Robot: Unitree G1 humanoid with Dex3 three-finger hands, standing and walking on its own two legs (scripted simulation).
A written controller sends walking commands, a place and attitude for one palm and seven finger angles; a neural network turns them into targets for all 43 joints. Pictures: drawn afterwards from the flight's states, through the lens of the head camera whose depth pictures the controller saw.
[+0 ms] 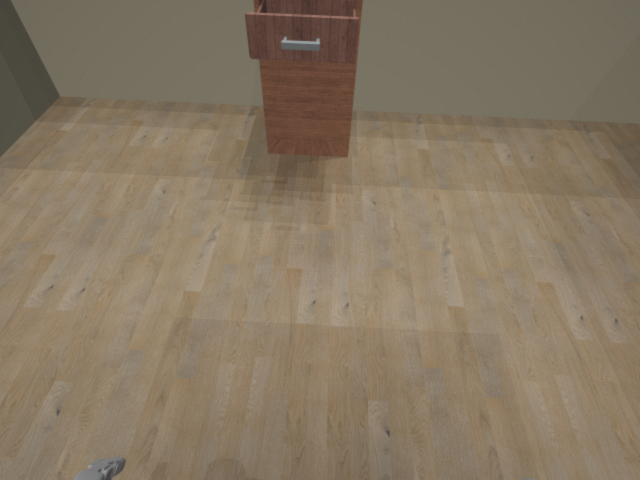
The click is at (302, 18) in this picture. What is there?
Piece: drawer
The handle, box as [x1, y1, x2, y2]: [281, 37, 319, 50]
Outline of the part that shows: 281,41 281,48 319,50 319,38 317,38 317,40 314,42 287,40 286,37 284,37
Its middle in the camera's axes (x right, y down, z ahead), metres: -0.07 -0.66 +1.30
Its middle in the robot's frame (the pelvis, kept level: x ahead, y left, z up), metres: +1.41 +0.14 -0.06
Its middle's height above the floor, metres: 0.71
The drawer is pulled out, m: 0.30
